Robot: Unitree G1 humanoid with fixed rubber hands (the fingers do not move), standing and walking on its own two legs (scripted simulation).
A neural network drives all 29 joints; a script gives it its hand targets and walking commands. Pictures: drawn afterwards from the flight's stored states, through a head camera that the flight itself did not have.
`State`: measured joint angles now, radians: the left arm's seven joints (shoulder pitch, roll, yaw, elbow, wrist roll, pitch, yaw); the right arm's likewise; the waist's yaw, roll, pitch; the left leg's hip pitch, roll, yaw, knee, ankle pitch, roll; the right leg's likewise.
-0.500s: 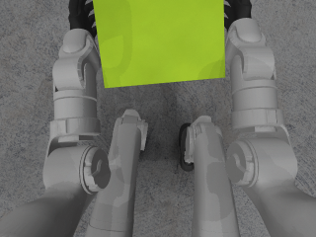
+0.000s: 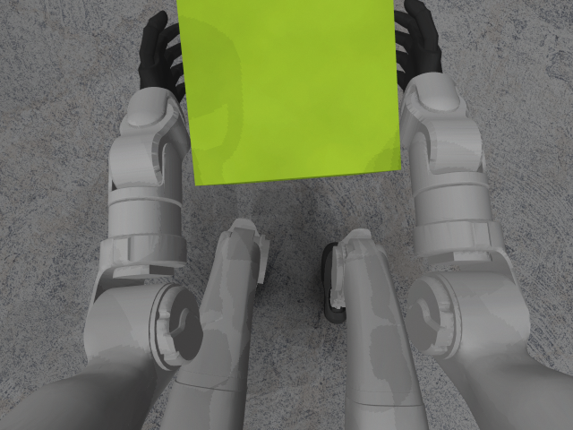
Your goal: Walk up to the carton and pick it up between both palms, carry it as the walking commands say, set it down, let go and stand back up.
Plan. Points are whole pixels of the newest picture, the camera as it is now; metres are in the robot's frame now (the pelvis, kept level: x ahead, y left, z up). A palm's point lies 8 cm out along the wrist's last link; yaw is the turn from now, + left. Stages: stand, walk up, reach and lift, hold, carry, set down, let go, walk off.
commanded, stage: reach and lift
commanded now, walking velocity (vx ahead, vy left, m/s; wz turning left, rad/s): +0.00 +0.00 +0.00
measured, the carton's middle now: (291, 98) +0.50 +0.04 -0.13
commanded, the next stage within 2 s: none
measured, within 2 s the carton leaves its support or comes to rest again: neither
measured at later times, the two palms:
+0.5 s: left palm (122, 77) +0.45 +0.18 +0.03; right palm (468, 65) +0.48 -0.11 +0.03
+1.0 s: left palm (70, 54) +0.44 +0.18 +0.10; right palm (527, 33) +0.48 -0.11 +0.10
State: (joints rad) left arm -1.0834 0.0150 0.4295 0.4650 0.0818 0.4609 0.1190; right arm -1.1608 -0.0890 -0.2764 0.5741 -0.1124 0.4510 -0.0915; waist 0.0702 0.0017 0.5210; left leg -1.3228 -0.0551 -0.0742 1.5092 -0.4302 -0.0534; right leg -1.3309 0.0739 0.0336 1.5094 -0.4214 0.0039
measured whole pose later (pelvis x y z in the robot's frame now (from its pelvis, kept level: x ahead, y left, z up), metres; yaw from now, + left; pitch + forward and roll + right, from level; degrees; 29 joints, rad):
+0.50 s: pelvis +0.04 +0.01 +0.06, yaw +0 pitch +18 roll -1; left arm -0.80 -0.08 0.43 0.56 0.15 0.44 0.10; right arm -0.86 -0.01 -0.29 0.66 -0.16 0.42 -0.07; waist 0.06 0.01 0.11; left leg -1.21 -0.05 -0.09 1.28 -0.39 -0.04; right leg -1.20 0.06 0.03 1.27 -0.39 0.01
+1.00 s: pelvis +0.10 +0.00 +0.14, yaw +0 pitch +19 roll +1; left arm -0.46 -0.19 0.43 0.43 0.20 0.35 0.04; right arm -0.53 0.11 -0.28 0.54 -0.23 0.35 -0.02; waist 0.07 0.00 -0.03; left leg -0.86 -0.04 -0.07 0.83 -0.31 -0.02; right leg -0.87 0.05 0.07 0.85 -0.31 0.00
